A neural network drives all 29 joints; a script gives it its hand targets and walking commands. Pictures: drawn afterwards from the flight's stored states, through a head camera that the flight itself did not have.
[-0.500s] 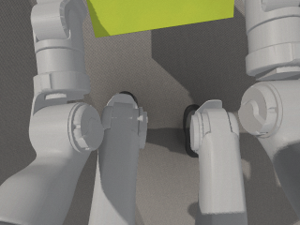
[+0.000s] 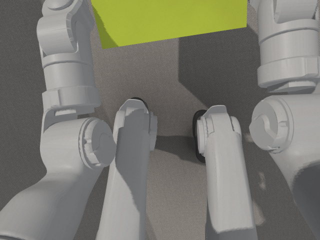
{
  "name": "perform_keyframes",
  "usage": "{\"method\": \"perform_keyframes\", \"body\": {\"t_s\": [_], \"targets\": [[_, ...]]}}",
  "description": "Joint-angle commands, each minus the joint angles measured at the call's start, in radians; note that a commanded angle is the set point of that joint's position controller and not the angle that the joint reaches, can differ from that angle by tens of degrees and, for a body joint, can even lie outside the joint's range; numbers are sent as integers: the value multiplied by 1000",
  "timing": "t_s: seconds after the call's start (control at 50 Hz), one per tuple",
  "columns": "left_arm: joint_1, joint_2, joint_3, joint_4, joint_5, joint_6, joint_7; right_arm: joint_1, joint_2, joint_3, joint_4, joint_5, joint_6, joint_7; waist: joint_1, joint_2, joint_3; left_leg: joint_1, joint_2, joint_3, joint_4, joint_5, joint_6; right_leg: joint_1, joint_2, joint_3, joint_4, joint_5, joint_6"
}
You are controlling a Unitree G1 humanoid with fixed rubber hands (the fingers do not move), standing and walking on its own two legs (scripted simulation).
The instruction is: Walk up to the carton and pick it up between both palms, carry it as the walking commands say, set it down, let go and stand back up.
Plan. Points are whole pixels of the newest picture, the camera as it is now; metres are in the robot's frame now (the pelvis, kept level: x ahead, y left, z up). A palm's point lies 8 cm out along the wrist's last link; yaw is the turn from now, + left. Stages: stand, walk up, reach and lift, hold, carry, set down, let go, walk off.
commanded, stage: reach and lift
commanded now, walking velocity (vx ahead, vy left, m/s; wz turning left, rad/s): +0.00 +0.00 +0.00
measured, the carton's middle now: out of the picture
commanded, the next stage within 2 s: none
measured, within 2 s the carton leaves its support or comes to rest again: neither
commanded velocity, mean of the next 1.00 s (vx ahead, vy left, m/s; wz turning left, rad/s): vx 0.00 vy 0.00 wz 0.00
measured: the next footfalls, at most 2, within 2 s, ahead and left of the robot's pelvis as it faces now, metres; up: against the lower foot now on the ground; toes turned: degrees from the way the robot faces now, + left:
none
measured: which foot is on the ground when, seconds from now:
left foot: down 0.00-1.00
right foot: down 0.00-1.00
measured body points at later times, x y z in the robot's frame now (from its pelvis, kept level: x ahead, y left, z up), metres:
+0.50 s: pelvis -0.01 +0.00 +0.04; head +0.34 +0.03 +0.32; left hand +0.53 +0.20 -0.06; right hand +0.58 -0.10 -0.05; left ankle +0.16 +0.14 -0.45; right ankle +0.13 -0.13 -0.45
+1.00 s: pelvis +0.01 +0.00 +0.10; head +0.30 +0.03 +0.44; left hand +0.51 +0.20 +0.02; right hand +0.56 -0.10 +0.02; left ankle +0.16 +0.14 -0.45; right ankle +0.13 -0.13 -0.45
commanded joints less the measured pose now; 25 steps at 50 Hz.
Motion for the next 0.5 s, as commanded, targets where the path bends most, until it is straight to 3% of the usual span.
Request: {"method": "perform_keyframes", "body": {"t_s": [0.0,0.02,0.04,0.06,0.08,0.1,0.14,0.16,0.18,0.2,0.22,0.24,0.26,0.28,0.3,0.32,0.34,0.36,0.4,0.42,0.44,0.46,0.48], "targets": [[-736,-1018,-582,-42,-208,-36,-351,-594,1151,434,-101,179,-48,289,57,-46,-2288,701,-63,270,-129,227,50,518,50,-169,-208,185,-65],[-825,-1005,-615,-141,-230,-39,-350,-587,1188,457,-110,181,-34,285,20,-49,-2387,760,-59,251,-117,240,53,565,47,-169,-207,212,-64],[-832,-979,-621,-148,-215,-32,-349,-578,1195,426,-88,196,-39,289,63,5,-2402,788,-63,257,-156,244,44,557,55,-178,-207,228,-61],[-761,-1019,-646,-132,-234,-24,-341,-573,1169,453,-125,222,-40,290,40,22,-2426,851,-57,242,-156,265,42,522,55,-182,-208,227,-62],[-709,-1027,-622,-38,-222,-13,-343,-587,1128,421,-118,185,-44,295,8,-21,-2338,842,-57,227,-170,258,43,476,62,-207,-215,199,-62],[-692,-1073,-608,21,-210,-10,-348,-576,1133,401,-88,166,-48,292,-4,8,-2227,793,-54,235,-167,211,38,447,55,-189,-238,160,-74],[-676,-1074,-611,-33,-194,-23,-342,-549,1163,393,-38,171,-50,311,20,34,-2258,857,-52,224,-182,205,35,408,53,-192,-235,141,-78],[-741,-1091,-637,-114,-220,-32,-339,-598,1172,431,-136,195,-55,308,13,39,-2395,909,-60,235,-174,253,32,492,59,-187,-240,198,-75],[-769,-1043,-646,-168,-233,-38,-335,-566,1178,460,-121,201,-46,308,30,3,-2430,917,-67,236,-177,273,33,528,65,-189,-233,219,-68],[-757,-1046,-631,-90,-233,-26,-340,-557,1165,437,-94,184,-41,308,0,-21,-2343,861,-55,240,-194,232,30,520,61,-183,-265,195,-73],[-714,-1064,-622,-85,-233,-21,-343,-633,1170,470,-178,216,-49,304,42,-1,-2371,883,-58,226,-206,254,48,558,58,-169,-262,215,-69],[-719,-1075,-644,-33,-229,-16,-343,-643,1148,456,-182,195,-54,300,21,-20,-2367,845,-65,236,-202,227,38,566,59,-184,-260,197,-65],[-734,-1076,-656,-81,-236,-14,-338,-625,1155,469,-190,201,-49,297,39,4,-2411,879,-67,252,-203,245,28,612,57,-167,-278,218,-73],[-749,-1020,-637,-115,-223,-15,-337,-609,1163,461,-140,205,-35,299,49,11,-2366,860,-58,249,-210,208,42,589,50,-162,-278,176,-67],[-735,-1079,-653,-114,-229,-8,-338,-560,1166,437,-123,194,-32,300,-9,22,-2408,928,-65,236,-232,231,36,614,57,-197,-286,206,-58],[-732,-1092,-640,-72,-233,-8,-342,-538,1165,417,-95,178,-35,301,-25,14,-2351,919,-55,225,-234,204,36,561,51,-183,-305,173,-70],[-695,-1100,-635,-19,-223,-10,-345,-609,1179,443,-163,193,-52,298,30,20,-2340,875,-61,237,-234,217,40,589,48,-153,-311,187,-69],[-707,-1120,-646,-27,-215,-11,-343,-572,1153,414,-113,174,-47,305,-20,18,-2326,878,-65,233,-230,201,31,555,55,-179,-305,173,-71],[-673,-1092,-639,-50,-225,-17,-346,-551,1184,445,-100,169,-41,306,-6,-28,-2356,890,-58,237,-231,210,39,583,52,-178,-313,168,-67],[-653,-1126,-631,-27,-224,-12,-351,-537,1162,422,-128,157,-44,300,-21,-3,-2356,898,-71,239,-258,231,36,639,52,-183,-335,213,-65],[-695,-1052,-649,-99,-229,-26,-342,-563,1179,481,-166,188,-44,307,41,-39,-2394,924,-63,236,-253,248,36,626,56,-162,-318,214,-66],[-691,-1065,-642,-143,-225,-25,-342,-583,1214,493,-199,219,-49,304,69,13,-2432,937,-69,237,-260,257,47,662,52,-148,-328,219,-67],[-680,-1076,-645,-127,-224,-14,-340,-597,1207,490,-204,218,-40,303,46,-23,-2439,942,-70,240,-267,240,51,713,53,-152,-348,215,-57]]}}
